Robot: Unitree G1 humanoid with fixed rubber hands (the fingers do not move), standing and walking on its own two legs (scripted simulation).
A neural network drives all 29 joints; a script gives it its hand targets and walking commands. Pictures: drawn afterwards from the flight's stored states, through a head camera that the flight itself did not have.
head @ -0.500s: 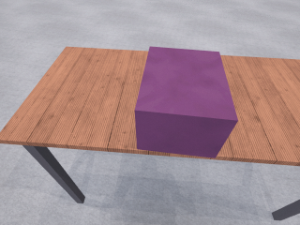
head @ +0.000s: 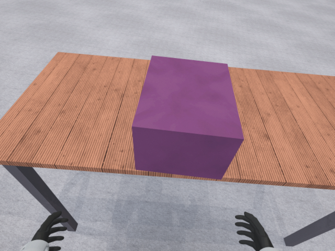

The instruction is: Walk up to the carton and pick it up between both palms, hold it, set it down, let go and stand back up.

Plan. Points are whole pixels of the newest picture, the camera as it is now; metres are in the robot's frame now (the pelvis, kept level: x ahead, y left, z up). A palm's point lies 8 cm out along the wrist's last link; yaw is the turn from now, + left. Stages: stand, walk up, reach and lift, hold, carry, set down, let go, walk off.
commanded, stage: reach and lift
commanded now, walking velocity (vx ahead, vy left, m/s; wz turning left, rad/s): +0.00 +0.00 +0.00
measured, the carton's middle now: (184, 113) +0.47 -0.03 +0.08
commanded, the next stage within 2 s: none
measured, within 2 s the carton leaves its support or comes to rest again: neither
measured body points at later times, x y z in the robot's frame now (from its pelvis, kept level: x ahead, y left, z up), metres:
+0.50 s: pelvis +0.02 +0.04 +0.01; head +0.02 +0.05 +0.46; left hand +0.20 +0.27 -0.02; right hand +0.19 -0.22 -0.01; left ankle +0.00 +0.15 -0.74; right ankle +0.01 -0.09 -0.74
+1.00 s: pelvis +0.00 +0.03 +0.01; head +0.00 +0.03 +0.46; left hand +0.21 +0.26 +0.05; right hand +0.19 -0.20 +0.05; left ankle +0.00 +0.15 -0.74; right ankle +0.01 -0.09 -0.74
